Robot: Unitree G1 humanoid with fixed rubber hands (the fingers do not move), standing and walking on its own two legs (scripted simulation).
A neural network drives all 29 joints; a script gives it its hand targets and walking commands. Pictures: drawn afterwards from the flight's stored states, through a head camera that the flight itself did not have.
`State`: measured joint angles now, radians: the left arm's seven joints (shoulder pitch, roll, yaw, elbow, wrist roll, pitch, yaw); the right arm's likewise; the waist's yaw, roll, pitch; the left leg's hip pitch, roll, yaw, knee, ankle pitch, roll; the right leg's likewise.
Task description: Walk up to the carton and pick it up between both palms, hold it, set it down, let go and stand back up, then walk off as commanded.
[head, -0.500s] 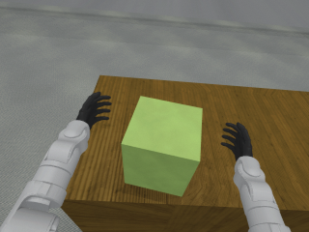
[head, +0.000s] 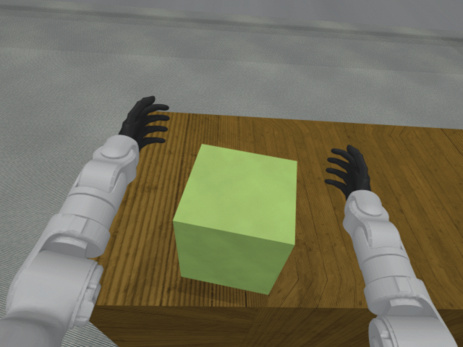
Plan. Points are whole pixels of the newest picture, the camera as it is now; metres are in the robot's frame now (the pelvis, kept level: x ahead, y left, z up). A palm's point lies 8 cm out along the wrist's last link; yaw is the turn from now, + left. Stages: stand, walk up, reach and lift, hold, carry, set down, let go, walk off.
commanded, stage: reach and lift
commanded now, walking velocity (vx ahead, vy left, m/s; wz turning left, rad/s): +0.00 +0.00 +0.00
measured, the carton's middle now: (236, 221) +0.40 -0.03 -0.07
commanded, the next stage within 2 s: none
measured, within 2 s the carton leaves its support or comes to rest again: neither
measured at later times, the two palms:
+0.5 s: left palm (129, 183) +0.42 +0.19 +0.04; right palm (337, 223) +0.35 -0.22 +0.01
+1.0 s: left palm (145, 198) +0.42 +0.17 -0.02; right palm (328, 231) +0.36 -0.22 -0.04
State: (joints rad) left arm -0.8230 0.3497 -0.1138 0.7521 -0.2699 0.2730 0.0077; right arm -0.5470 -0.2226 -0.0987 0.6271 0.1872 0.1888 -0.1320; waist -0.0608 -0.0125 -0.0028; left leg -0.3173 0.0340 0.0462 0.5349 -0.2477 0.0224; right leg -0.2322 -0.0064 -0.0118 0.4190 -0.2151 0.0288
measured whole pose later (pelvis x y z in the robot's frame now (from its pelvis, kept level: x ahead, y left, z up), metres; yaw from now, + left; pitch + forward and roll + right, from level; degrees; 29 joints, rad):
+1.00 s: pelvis -0.01 -0.01 -0.04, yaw -1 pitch +24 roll -1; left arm -0.85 0.31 -0.13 1.36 -0.28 -0.40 -0.02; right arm -0.62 -0.11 -0.08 1.09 0.19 -0.36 -0.13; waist -0.08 0.00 -0.24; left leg -0.92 0.04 0.04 0.78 -0.29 0.01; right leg -0.88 -0.01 0.00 0.77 -0.31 0.02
